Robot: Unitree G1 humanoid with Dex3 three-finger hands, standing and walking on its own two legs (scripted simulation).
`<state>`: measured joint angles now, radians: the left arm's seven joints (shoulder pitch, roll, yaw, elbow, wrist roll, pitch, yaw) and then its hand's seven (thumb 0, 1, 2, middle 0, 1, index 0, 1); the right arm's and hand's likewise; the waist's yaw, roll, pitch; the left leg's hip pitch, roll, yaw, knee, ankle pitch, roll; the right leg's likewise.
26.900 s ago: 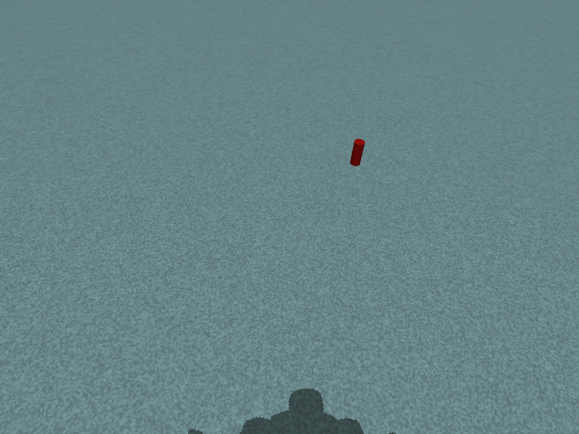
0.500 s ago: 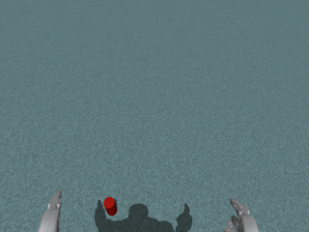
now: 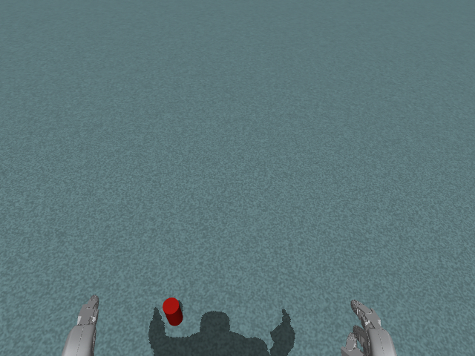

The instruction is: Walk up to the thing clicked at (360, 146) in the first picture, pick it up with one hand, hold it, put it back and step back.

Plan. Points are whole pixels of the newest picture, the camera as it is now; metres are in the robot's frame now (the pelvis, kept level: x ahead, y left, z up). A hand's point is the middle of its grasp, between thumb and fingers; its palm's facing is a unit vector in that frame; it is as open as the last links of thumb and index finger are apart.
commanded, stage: home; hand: left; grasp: from the side
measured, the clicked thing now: (173, 312) +0.41 +0.20 -0.65
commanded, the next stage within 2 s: stand in 1.20 s
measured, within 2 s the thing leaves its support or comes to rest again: neither
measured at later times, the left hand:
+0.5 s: hand (123, 355) +0.17 +0.17 -0.06, palm faces +0.10 -0.95 -0.28, open 17.6 cm
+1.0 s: hand (124, 350) +0.17 +0.17 -0.06, palm faces +0.10 -0.95 -0.28, open 17.6 cm
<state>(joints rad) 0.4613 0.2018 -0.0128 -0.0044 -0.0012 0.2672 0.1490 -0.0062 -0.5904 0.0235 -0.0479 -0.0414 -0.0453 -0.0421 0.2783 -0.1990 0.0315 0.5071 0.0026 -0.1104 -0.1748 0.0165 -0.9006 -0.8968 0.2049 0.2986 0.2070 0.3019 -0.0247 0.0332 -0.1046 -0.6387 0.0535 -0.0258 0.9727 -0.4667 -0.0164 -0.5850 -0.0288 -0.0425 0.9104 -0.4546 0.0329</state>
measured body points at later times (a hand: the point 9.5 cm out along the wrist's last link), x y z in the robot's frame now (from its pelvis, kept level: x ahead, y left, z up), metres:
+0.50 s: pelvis +0.00 +0.00 +0.00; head +0.02 +0.00 +0.45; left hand +0.16 +0.22 -0.04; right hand +0.16 -0.24 -0.07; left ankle +0.01 +0.12 -0.69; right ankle +0.00 -0.14 -0.69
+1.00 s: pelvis +0.00 -0.01 +0.00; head +0.03 +0.00 +0.45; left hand +0.16 +0.22 -0.04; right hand +0.16 -0.24 -0.07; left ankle +0.01 +0.12 -0.69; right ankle +0.00 -0.14 -0.69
